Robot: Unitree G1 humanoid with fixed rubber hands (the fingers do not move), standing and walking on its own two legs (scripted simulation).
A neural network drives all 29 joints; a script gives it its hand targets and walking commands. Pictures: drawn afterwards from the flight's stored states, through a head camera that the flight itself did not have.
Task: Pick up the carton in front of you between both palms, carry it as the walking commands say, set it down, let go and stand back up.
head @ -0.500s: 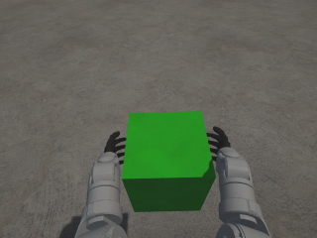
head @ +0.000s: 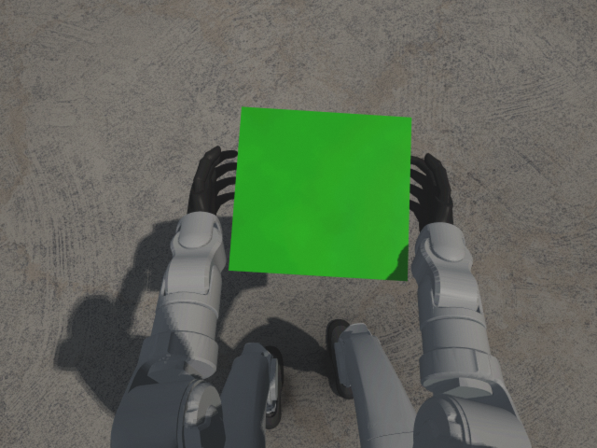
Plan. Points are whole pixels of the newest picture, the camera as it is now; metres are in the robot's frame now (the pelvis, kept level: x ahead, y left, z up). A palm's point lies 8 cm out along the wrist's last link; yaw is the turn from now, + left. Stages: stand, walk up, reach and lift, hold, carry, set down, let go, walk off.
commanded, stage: set down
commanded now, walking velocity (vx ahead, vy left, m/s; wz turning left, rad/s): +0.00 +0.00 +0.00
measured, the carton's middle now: (315, 207) +0.43 -0.05 -0.16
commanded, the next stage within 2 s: none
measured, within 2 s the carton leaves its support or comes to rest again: rests again in 1.98 s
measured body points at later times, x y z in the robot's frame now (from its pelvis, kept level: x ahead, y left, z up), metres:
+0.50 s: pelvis -0.01 +0.00 -0.12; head +0.27 -0.01 +0.24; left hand +0.50 +0.07 -0.22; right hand +0.43 -0.23 -0.21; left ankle +0.04 +0.10 -0.65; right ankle +0.09 -0.11 -0.65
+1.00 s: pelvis -0.04 +0.00 -0.22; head +0.30 -0.03 +0.06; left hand +0.55 +0.03 -0.35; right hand +0.44 -0.26 -0.36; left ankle +0.04 +0.10 -0.65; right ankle +0.09 -0.11 -0.65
